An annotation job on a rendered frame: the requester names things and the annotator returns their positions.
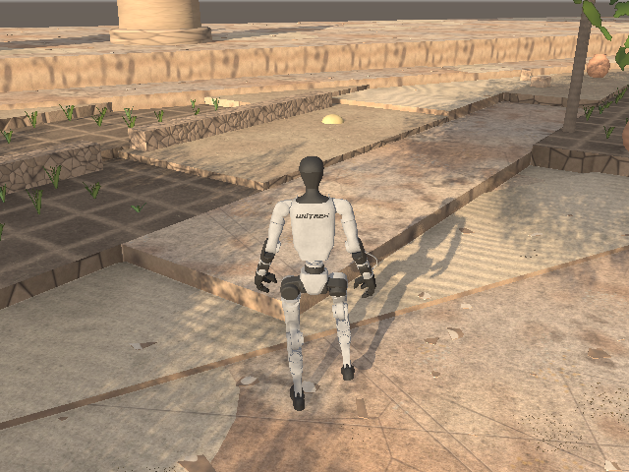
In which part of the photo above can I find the robot head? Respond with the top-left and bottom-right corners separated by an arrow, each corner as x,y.
296,156 -> 329,204

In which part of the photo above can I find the left robot forearm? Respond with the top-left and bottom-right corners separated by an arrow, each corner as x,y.
257,238 -> 275,276

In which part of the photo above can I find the right robot forearm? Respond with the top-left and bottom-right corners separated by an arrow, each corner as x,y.
352,238 -> 373,279

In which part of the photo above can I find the humanoid robot torso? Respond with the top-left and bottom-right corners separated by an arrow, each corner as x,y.
290,194 -> 336,295

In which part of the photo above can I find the robot left upper arm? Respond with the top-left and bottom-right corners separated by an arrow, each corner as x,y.
265,199 -> 292,254

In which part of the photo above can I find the right robot hand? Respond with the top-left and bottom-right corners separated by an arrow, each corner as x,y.
354,275 -> 376,298

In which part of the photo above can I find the robot right upper arm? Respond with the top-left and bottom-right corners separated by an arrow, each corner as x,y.
333,198 -> 361,254

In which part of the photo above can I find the left robot hand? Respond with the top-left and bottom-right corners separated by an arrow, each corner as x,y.
255,272 -> 277,293

